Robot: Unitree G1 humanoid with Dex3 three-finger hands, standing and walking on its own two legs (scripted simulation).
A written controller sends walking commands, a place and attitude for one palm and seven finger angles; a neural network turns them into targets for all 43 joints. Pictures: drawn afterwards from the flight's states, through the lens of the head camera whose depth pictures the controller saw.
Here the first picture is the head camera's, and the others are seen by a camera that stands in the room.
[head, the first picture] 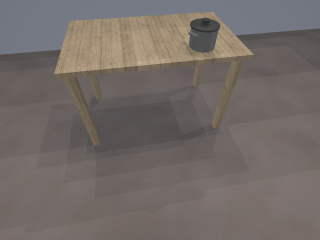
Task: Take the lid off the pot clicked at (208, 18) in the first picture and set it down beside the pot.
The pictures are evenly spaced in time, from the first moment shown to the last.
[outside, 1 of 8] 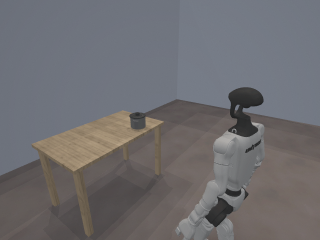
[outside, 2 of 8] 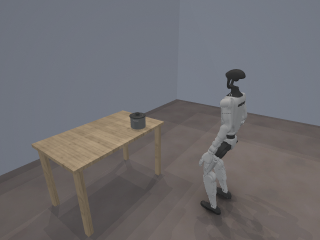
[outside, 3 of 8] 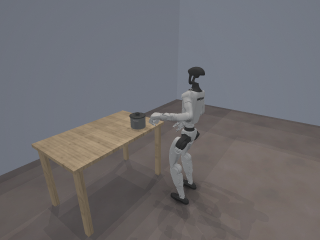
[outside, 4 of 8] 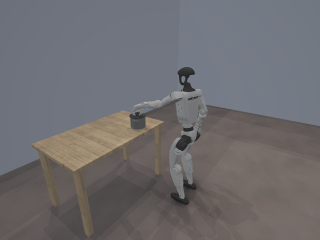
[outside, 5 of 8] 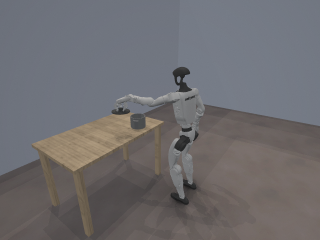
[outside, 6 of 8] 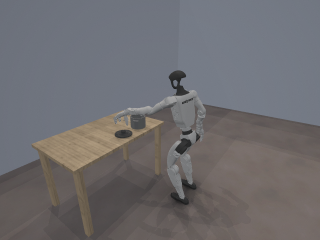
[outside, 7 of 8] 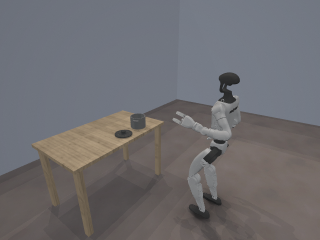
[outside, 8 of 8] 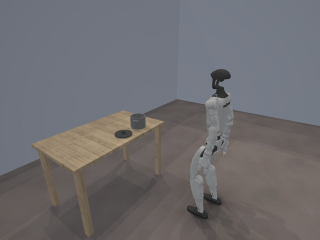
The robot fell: no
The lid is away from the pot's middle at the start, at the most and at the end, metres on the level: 0.00 0.24 0.23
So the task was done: yes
